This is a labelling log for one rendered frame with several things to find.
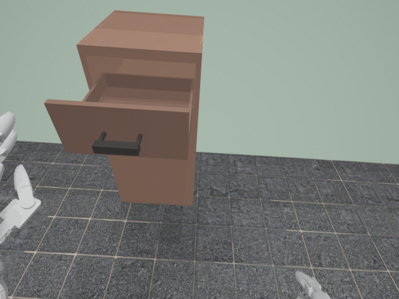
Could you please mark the robot right hand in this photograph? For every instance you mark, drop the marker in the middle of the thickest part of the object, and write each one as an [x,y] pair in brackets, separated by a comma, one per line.
[311,285]

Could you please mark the robot left hand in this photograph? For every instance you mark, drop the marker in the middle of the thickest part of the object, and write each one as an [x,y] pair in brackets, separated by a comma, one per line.
[17,212]

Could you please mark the handle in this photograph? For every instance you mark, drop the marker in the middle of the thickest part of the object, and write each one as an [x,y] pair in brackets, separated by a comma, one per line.
[101,146]

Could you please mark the cabinet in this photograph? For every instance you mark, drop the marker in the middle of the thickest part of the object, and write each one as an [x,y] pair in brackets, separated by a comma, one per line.
[144,43]

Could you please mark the drawer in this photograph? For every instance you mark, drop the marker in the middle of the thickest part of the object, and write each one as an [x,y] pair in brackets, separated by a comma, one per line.
[125,105]

